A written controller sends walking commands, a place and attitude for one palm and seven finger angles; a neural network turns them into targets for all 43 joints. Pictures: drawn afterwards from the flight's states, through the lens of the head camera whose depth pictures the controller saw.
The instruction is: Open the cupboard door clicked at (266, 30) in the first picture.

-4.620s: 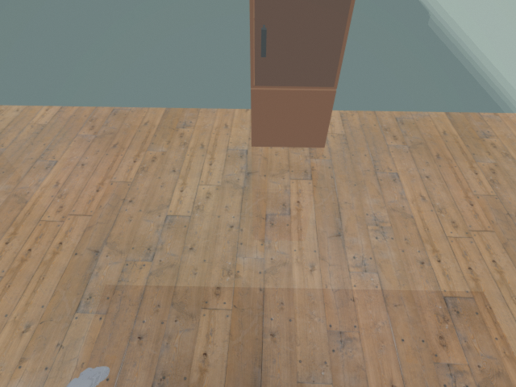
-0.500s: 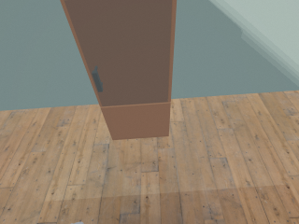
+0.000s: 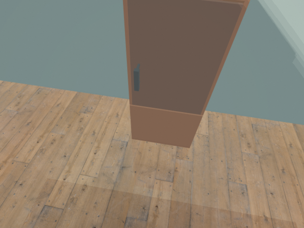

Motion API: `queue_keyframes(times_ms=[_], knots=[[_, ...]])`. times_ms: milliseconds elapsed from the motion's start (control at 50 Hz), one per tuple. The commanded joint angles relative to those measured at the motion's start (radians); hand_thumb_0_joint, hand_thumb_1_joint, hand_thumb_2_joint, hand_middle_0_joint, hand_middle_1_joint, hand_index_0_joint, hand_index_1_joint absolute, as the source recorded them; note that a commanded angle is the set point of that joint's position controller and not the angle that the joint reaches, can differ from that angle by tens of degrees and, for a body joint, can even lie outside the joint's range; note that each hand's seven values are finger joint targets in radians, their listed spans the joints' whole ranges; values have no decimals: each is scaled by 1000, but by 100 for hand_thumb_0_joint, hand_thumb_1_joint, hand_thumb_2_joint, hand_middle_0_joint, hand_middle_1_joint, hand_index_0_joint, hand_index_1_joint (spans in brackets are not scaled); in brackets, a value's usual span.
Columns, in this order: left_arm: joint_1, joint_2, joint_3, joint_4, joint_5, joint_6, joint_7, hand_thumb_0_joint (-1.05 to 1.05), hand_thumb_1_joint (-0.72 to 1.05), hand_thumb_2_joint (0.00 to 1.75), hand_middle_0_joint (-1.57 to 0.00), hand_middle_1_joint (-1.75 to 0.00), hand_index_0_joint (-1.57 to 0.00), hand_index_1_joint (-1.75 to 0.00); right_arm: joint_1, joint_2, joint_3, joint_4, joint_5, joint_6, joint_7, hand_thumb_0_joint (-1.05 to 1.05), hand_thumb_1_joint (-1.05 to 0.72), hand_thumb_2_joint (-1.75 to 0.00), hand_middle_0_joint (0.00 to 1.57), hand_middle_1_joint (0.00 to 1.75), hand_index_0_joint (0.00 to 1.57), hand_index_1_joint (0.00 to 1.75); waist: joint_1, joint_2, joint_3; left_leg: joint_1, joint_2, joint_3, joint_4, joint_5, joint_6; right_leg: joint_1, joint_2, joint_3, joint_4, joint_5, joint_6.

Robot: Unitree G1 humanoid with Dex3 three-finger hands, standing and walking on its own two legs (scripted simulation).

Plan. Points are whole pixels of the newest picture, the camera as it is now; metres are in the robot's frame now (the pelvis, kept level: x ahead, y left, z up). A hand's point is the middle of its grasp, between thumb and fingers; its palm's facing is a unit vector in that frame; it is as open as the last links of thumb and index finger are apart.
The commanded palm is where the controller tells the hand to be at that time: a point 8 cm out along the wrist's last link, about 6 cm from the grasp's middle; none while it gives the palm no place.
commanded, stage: take the last steps up to it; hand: left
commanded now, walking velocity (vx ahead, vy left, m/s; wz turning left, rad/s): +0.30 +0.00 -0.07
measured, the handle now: (137, 77) +0.77 +0.17 -0.10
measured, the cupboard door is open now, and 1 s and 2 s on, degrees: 0 0 0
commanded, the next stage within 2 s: come to a stop and stand still in 0.54 s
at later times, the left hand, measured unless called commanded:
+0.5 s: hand (117, 177) +0.30 +0.16 -0.16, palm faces -0.04 -0.98 -0.22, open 7.4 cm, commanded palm none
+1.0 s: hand (109, 187) +0.26 +0.17 -0.18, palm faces +0.03 -0.99 -0.17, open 7.4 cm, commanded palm none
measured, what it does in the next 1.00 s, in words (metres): walks ahead: right foot, then left foot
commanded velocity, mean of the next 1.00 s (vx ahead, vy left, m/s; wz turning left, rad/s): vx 0.06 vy -0.02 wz -0.02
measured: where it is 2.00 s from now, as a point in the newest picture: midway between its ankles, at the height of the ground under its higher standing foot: outside the picture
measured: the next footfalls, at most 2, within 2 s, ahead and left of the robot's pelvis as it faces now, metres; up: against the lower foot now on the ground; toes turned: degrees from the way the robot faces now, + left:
right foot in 0.44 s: +0.29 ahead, -0.11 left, +0.00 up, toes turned -9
left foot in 0.82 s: +0.34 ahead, +0.11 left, +0.00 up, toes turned +2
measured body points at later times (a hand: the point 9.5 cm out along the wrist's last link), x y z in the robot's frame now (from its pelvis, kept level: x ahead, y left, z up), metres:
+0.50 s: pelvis +0.17 -0.02 -0.02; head +0.20 -0.04 +0.43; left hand +0.30 +0.21 -0.15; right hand +0.05 -0.22 -0.18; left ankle +0.02 +0.11 -0.68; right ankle +0.25 -0.11 -0.73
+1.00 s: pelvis +0.24 +0.00 +0.00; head +0.27 +0.02 +0.45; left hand +0.26 +0.23 -0.16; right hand +0.32 -0.23 -0.14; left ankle +0.30 +0.11 -0.73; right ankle +0.22 -0.11 -0.71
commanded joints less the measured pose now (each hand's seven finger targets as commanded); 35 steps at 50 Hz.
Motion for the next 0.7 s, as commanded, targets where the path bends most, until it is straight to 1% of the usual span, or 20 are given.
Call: queue_keyframes(times_ms=[0, 20, 60, 100, 160, 220, 260, 320, 340, 380, 400, 420, 440, 460, 480, 500, 540, 580, 620, 680], knots=[[-194, 54, 6, -139, 10, -29, -1, 0, 90, 90, -20, -30, -20, -30, 269, -169, -27, 37, 0, -17, -30, 0, -90, -90, 20, 30, 20, 30, -154, 244, 77, 230, 325, -404, -378, -173, 145, -497, 8, 87, 449, -96, -37], [-192, 57, 9, -120, 7, -29, -6, 0, 90, 90, -20, -30, -20, -30, 221, -129, -13, 30, 2, -24, -34, 0, -90, -90, 20, 30, 20, 30, -133, 212, 110, 191, 295, -339, -367, -69, 137, -488, -8, 102, 483, -25, -39], [-142, 45, 7, -89, 1, -31, -17, 0, 90, 90, -20, -30, -20, -30, 178, -90, 0, 22, 8, -40, -37, 0, -90, -90, 20, 30, 20, 30, -87, 141, 101, 168, 249, -222, -357, 154, 131, -438, -15, 101, 504, 84, -26], [-122, 31, 8, -83, 3, -23, -16, 0, 90, 90, -20, -30, -20, -30, 201, -76, -2, 29, 8, -56, -42, 0, -90, -90, 20, 30, 20, 30, -72, 120, 71, 200, 221, -162, -342, 348, 136, -432, 2, 94, 502, 127, -14], [-167, 37, 9, -106, -1, -16, -16, 0, 90, 90, -20, -30, -20, -30, 227, -76, -2, 45, 13, -65, -44, 0, -90, -90, 20, 30, 20, 30, -66, 95, 84, 215, 225, -147, -352, 415, 163, -458, 2, 103, 449, 164, -10], [-253, 35, 8, -149, -3, -12, -20, 0, 90, 90, -20, -30, -20, -30, 243, -79, -4, 62, 8, -65, -45, 0, -90, -90, 20, 30, 20, 30, -71, 128, 126, 221, 225, -118, -352, 425, 169, -470, 0, 89, 316, 191, -15], [-316, 38, 7, -179, -7, -16, -21, 0, 90, 90, -20, -30, -20, -30, 264, -83, -7, 74, 3, -63, -45, 0, -90, -90, 20, 30, 20, 30, -89, 125, 141, 223, 233, -116, -333, 441, 167, -438, 6, 85, 208, 185, -31], [-351, 30, 8, -200, -8, -23, -21, 0, 90, 90, -20, -30, -20, -30, 273, -93, -9, 90, -3, -56, -45, 0, -90, -90, 20, 30, 20, 30, -92, 124, 144, 210, 236, -95, -278, 514, 152, -333, 44, 55, 85, 168, -60], [-325, 34, 10, -196, -8, -25, -20, 0, 90, 90, -20, -30, -20, -30, 267, -101, -11, 93, -3, -53, -45, 0, -90, -90, 20, 30, 20, 30, -78, 128, 130, 198, 234, -82, -238, 572, 147, -269, 66, 41, 62, 162, -72], [-154, 67, 21, -147, -2, -40, -15, 0, 90, 90, -20, -30, -20, -30, 257, -106, -10, 97, 4, -51, -43, 0, -90, -90, 20, 30, 20, 30, 0, 64, 30, 150, 189, -41, -19, 675, 106, -11, 118, 10, -41, 243, -87], [-19, 120, 37, -105, 5, -55, -8, 0, 90, 90, -20, -30, -20, -30, 251, -92, -9, 94, 13, -55, -37, 0, -90, -90, 20, 30, 20, 30, 60, -16, -60, 34, 133, -8, 194, 550, 70, 205, 57, 96, -75, 312, -114], [77, 221, 63, -85, 9, -67, 3, 0, 90, 90, -20, -30, -20, -30, 319, -36, -4, 76, 26, -59, -29, 0, -90, -90, 20, 30, 20, 30, 64, -252, -206, -190, -22, 41, 526, 11, 19, 423, -220, 483, -164, 454, -227], [101, 261, 63, -78, -18, -63, 5, 0, 90, 90, -20, -30, -20, -30, 296, -53, -3, 56, 27, -53, -34, 0, -90, -90, 20, 30, 20, 30, 53, -225, -247, -246, -58, -67, 742, -308, 21, 405, -317, 631, -266, 556, -298], [-5, 227, 59, -103, -20, -57, 13, 0, 90, 90, -20, -30, -20, -30, 266, -58, -10, 55, 29, -43, -35, 0, -90, -90, 20, 30, 20, 30, 21, -142, -177, -258, -1, -120, 801, -250, 29, 303, -299, 567, -294, 421, -305], [-91, 187, 46, -126, -18, -56, 16, 0, 90, 90, -20, -30, -20, -30, 198, -34, -10, 52, 21, -39, -28, 0, -90, -90, 20, 30, 20, 30, 12, -73, -74, -288, 35, -123, 797, -178, 23, 160, -265, 500, -324, 353, -275], [-155, 154, 33, -141, -17, -57, 18, 0, 90, 90, -20, -30, -20, -30, 189, -21, -7, 51, 15, -30, -27, 0, -90, -90, 20, 30, 20, 30, -29, -26, -23, -275, 61, -138, 769, -118, 18, 50, -231, 422, -338, 327, -248], [-220, 100, 14, -152, -13, -62, 20, 0, 90, 90, -20, -30, -20, -30, 236, 8, -3, 70, 4, -4, -24, 0, -90, -90, 20, 30, 20, 30, -88, -28, 11, -202, 75, -126, 683, -49, 1, -102, -169, 277, -383, 308, -203], [-231, 90, 9, -146, -8, -64, 22, 0, 90, 90, -20, -30, -20, -30, 278, 20, -3, 82, 1, 12, -21, 0, -90, -90, 20, 30, 20, 30, -120, -70, 3, -156, 76, -96, 580, -29, -18, -162, -132, 194, -399, 295, -188], [-228, 79, 12, -143, -4, -61, 20, 0, 90, 90, -20, -30, -20, -30, 254, 28, -1, 68, 0, 19, -19, 0, -90, -90, 20, 30, 20, 30, -117, -84, 15, -141, 73, -74, 471, -7, -30, -184, -111, 180, -423, 241, -194], [-209, 92, 4, -129, -3, -55, 21, 0, 90, 90, -20, -30, -20, -30, 192, 40, 16, 56, 10, 11, -23, 0, -90, -90, 20, 30, 20, 30, -90, -46, -8, -116, 49, -66, 265, -4, -47, -105, -109, 185, -371, 440, -201]])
